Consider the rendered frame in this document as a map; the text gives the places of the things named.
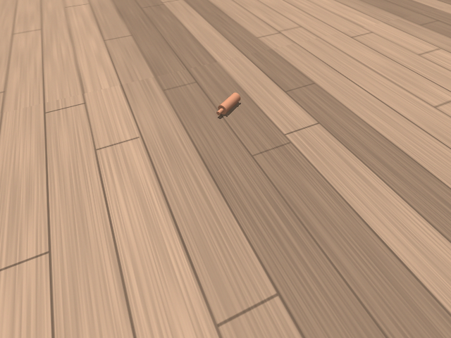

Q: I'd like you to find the bottle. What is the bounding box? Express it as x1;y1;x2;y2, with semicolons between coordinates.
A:
216;92;240;115

